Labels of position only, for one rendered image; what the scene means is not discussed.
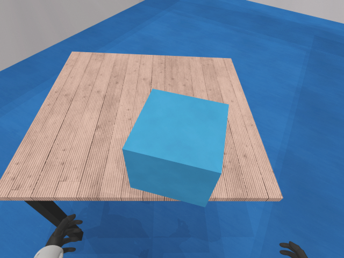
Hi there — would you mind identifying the table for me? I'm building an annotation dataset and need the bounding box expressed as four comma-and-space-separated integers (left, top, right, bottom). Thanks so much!
0, 52, 283, 241

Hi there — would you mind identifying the right robot hand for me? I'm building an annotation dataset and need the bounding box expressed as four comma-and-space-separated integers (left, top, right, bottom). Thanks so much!
279, 241, 308, 258

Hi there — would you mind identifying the left robot hand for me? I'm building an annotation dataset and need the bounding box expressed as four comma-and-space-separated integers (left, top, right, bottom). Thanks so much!
45, 214, 83, 253

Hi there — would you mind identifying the carton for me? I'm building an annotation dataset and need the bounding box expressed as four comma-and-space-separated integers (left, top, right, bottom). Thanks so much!
122, 89, 229, 207

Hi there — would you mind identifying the left robot forearm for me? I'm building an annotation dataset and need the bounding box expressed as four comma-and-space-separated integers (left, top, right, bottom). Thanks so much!
34, 245, 63, 258

